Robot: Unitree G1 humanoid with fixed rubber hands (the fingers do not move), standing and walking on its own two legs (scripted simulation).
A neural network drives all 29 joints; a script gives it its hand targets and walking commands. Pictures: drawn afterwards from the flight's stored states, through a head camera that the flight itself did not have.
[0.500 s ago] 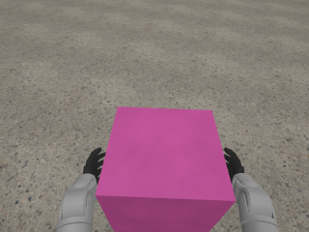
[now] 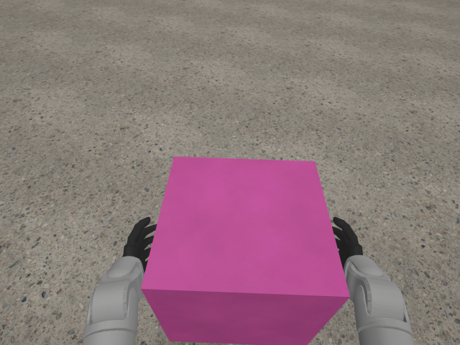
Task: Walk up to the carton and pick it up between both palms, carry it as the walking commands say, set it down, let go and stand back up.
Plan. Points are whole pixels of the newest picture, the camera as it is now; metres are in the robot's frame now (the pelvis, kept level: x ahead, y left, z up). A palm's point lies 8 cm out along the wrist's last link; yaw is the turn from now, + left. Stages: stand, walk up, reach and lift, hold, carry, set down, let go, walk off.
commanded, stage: carry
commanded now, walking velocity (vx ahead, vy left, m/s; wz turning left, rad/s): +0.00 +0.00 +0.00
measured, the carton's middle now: (240, 253) +0.30 +0.00 -0.04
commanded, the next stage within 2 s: none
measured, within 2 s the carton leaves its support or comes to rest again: neither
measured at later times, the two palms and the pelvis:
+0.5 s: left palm (128, 249) +0.26 +0.19 +0.05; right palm (356, 247) +0.25 -0.19 +0.07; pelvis -0.01 +0.00 +0.00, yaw +0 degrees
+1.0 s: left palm (91, 302) +0.18 +0.22 +0.05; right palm (352, 297) +0.17 -0.15 +0.09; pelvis -0.06 +0.03 -0.01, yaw +0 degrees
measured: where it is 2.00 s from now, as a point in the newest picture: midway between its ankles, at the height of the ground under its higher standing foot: outside the picture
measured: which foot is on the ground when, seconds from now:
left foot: down 0.00-1.00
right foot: down 0.00-1.00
